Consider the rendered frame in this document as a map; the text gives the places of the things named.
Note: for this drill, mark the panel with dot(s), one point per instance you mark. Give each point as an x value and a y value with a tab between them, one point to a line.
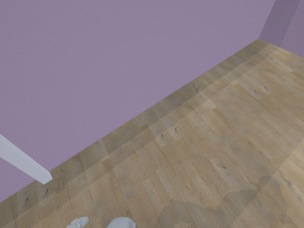
12	154

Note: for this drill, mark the left robot thigh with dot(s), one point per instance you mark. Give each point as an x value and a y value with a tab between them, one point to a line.
121	222

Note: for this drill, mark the robot left hand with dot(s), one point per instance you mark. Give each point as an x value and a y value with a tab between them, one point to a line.
78	222

